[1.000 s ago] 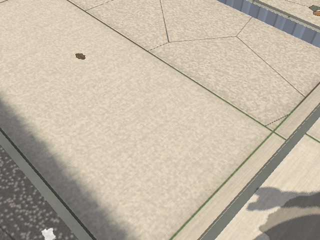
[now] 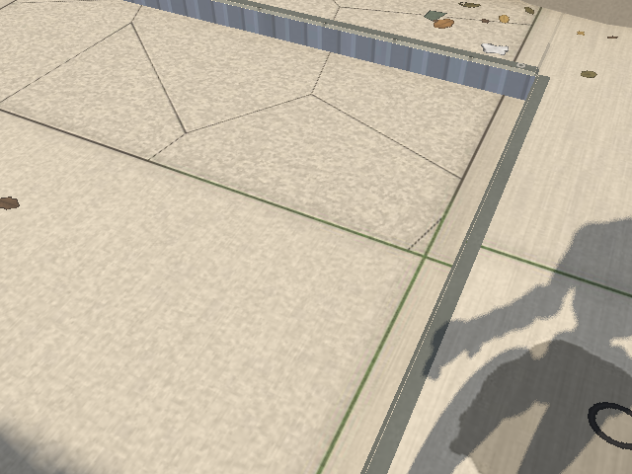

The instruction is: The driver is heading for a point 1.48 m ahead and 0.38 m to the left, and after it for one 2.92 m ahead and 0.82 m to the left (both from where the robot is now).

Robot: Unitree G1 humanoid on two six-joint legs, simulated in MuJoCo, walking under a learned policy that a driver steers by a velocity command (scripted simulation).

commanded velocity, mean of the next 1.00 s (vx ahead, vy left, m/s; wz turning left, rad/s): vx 0.17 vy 0.00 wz -0.01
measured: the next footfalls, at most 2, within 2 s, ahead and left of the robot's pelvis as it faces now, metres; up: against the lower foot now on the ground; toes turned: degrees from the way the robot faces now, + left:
right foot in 1.16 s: +0.43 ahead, -0.06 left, +0.00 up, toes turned -3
left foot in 1.76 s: +0.77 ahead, +0.20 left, -0.12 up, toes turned +20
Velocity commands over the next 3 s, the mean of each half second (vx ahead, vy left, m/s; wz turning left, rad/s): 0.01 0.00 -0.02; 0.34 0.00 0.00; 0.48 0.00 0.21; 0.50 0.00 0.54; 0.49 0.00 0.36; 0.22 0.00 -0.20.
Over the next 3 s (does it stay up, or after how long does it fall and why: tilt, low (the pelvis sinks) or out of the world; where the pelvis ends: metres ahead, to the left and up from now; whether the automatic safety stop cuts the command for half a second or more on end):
stays up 1.14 0.28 -0.12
